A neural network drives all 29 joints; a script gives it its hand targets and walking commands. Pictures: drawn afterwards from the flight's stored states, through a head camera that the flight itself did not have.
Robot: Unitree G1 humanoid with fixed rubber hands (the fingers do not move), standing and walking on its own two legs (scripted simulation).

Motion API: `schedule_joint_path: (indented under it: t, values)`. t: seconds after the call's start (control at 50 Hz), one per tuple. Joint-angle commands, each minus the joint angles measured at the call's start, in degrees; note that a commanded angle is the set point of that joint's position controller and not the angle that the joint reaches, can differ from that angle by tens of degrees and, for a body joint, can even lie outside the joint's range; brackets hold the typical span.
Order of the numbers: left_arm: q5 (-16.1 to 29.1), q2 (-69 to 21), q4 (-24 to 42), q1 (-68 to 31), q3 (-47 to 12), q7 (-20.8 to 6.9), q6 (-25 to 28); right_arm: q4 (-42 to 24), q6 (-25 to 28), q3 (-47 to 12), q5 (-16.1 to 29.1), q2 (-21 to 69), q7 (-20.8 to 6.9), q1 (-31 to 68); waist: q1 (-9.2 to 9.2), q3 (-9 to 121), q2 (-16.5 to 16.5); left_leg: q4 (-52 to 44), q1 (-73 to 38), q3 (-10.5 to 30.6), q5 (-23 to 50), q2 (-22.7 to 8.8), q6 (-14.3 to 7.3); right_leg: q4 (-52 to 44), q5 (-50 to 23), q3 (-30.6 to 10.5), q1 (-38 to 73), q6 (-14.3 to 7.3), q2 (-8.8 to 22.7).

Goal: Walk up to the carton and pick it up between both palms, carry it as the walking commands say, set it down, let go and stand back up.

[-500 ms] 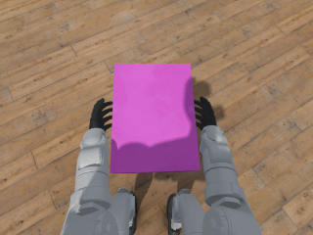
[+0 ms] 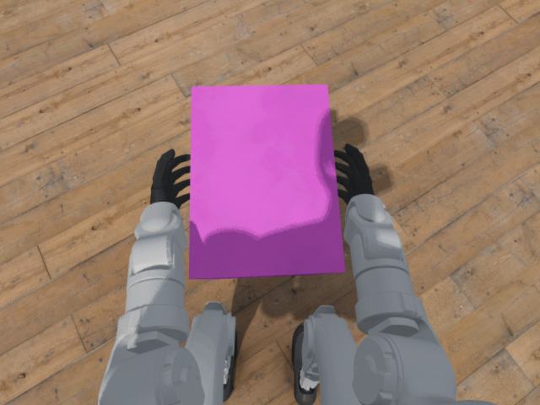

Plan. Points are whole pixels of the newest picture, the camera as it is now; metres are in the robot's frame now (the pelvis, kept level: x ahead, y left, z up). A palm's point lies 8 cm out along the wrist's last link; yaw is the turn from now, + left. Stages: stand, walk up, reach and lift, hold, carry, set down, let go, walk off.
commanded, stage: set down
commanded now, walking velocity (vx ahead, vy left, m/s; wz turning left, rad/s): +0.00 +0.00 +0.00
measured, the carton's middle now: (261, 197) +0.44 +0.03 -0.13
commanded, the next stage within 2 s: none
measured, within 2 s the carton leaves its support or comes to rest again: neither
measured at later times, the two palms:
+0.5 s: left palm (182, 204) +0.42 +0.17 -0.14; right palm (344, 196) +0.45 -0.12 -0.14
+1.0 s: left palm (193, 207) +0.45 +0.17 -0.23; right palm (333, 197) +0.48 -0.12 -0.23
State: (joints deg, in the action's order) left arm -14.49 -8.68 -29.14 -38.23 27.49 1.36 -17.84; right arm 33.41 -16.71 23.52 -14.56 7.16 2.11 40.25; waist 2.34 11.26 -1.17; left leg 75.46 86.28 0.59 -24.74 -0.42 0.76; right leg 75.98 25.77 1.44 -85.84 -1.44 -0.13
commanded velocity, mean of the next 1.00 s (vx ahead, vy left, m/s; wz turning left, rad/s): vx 0.00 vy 0.00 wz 0.00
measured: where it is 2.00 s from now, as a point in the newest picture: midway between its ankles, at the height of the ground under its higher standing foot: (262, 376)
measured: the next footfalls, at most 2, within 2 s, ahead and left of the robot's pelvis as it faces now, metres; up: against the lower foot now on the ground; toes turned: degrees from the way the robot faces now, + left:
none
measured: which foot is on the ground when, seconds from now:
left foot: down 0.00-1.00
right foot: down 0.00-1.00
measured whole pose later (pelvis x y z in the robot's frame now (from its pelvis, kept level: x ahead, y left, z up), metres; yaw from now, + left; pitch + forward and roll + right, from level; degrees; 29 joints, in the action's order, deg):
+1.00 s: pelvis -0.03 +0.00 -0.14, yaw -1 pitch +44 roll +2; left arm -11.0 -2.5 -35.6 -57.5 31.4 4.0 -17.8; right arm 45.2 -17.6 19.7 -11.4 -2.2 4.9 64.1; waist 3.5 5.2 -0.8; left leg 102.2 116.6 1.6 -29.9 1.3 2.6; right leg 102.9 29.4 -0.8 -117.7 -0.8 -2.9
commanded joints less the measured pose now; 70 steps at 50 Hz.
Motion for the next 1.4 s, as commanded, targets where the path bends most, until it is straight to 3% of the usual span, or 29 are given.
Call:
schedule_joint_path:
  t: [0.0,0.06,0.2,0.42,0.94,1.12,1.38]
  values:
    - [8.2,-54.0,-3.4,-35.1,-34.7,-12.5,1.4,4.8,1.0,-32.8,7.4,55.4,-12.0,32.2,0.97,46.9,0.0,-4.0,-21.5,-0.1,14.9,10.3,0.0,-5.2,-14.7,-3.6,25.3,1.1,-9.6]
    - [8.1,-53.5,-4.0,-36.2,-33.7,-11.9,1.4,6.1,1.2,-32.2,7.4,54.5,-11.5,33.8,1.78,46.6,0.2,-2.8,-19.6,-0.3,13.3,10.4,0.5,-3.6,-12.9,-3.2,23.2,1.3,-9.7]
    - [8.5,-53.3,-5.2,-39.1,-33.1,-10.4,2.0,8.1,2.1,-30.2,7.2,52.1,-11.1,36.7,0.38,48.3,0.4,0.5,-18.6,0.1,13.8,10.4,1.4,0.6,-11.7,-1.6,15.9,1.2,-10.4]
    - [9.5,-51.1,-4.8,-44.8,-32.9,-8.6,2.7,8.7,2.6,-30.3,8.6,50.4,-10.5,42.3,0.84,51.5,0.2,6.2,-14.4,-1.0,13.3,10.5,1.8,6.6,-11.0,-0.6,10.0,1.5,-10.7]
    - [10.8,-44.1,-6.7,-59.4,-27.1,-11.3,1.2,11.2,0.9,-29.4,9.9,48.0,-8.3,56.4,2.96,54.9,-3.6,19.0,3.7,-5.1,9.6,10.4,1.0,17.6,-12.0,-0.5,7.3,2.3,-10.6]
    - [11.1,-42.4,-8.1,-64.8,-25.4,-11.4,1.0,13.3,0.8,-27.7,9.9,45.5,-8.8,61.1,3.20,54.1,-3.2,22.4,5.6,-5.3,8.9,9.9,1.0,21.6,-10.2,0.3,2.2,1.9,-10.6]
    - [14.1,-40.2,-7.1,-70.9,-27.7,-10.7,1.8,13.1,1.7,-29.4,12.7,42.0,-9.8,66.7,3.17,55.6,-2.6,28.1,5.3,-5.3,11.9,9.2,1.3,28.1,-12.3,1.1,-1.1,1.6,-9.8]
